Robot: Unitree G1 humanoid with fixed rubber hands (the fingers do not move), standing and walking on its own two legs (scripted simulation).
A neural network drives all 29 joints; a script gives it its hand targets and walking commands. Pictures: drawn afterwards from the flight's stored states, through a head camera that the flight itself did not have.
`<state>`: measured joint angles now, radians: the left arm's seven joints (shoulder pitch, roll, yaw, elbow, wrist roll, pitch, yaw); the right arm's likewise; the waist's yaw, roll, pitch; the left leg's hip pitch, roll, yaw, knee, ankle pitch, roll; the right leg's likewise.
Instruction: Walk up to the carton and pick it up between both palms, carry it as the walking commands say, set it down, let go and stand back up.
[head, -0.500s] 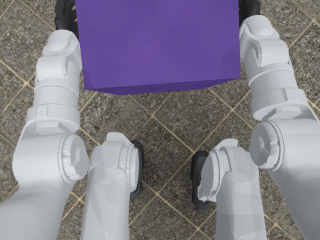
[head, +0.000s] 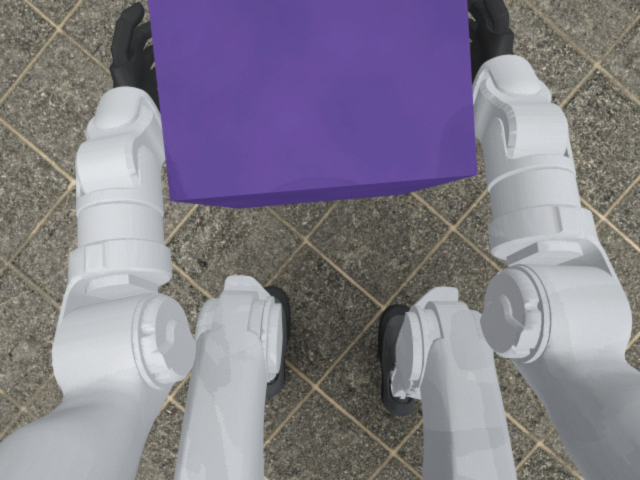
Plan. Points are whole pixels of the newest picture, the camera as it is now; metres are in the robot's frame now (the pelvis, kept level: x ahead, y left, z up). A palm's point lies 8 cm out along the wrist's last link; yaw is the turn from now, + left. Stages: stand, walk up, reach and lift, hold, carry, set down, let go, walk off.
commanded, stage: reach and lift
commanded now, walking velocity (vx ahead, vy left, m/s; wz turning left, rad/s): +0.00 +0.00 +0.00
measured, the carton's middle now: (311, 75) +0.55 +0.07 -0.17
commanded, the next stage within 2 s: none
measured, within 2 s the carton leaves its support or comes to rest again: neither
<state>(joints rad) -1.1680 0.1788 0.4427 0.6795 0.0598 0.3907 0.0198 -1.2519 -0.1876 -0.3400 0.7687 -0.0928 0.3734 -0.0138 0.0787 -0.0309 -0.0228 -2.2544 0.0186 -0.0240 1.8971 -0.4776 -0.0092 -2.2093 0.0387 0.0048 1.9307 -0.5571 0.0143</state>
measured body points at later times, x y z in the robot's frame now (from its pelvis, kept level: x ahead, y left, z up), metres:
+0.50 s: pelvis +0.00 +0.00 +0.06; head +0.30 +0.02 +0.39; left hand +0.49 +0.23 -0.04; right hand +0.54 -0.12 -0.03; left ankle +0.12 +0.13 -0.41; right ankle +0.10 -0.12 -0.41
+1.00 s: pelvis +0.01 +0.00 +0.12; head +0.27 +0.02 +0.49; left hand +0.47 +0.23 +0.05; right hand +0.53 -0.12 +0.05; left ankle +0.12 +0.13 -0.41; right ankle +0.10 -0.12 -0.41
